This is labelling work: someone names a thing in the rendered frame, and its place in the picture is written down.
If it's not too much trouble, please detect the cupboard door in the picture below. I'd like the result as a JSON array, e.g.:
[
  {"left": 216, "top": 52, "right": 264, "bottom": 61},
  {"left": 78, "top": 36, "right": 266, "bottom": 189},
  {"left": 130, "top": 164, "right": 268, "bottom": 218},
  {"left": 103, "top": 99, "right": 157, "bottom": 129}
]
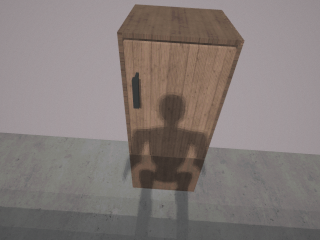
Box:
[{"left": 123, "top": 39, "right": 237, "bottom": 159}]

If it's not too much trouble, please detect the handle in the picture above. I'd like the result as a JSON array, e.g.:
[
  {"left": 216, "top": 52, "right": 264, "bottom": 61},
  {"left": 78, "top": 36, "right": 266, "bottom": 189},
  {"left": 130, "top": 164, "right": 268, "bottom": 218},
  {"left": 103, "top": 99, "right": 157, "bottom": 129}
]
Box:
[{"left": 132, "top": 72, "right": 140, "bottom": 109}]

